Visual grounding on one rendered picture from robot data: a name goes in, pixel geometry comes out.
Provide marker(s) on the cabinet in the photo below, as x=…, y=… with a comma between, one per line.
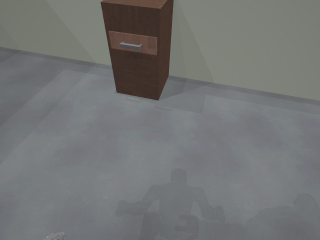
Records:
x=136, y=73

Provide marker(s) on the handle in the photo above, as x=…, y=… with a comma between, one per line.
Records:
x=130, y=46

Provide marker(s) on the drawer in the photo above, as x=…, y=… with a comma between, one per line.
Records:
x=149, y=43

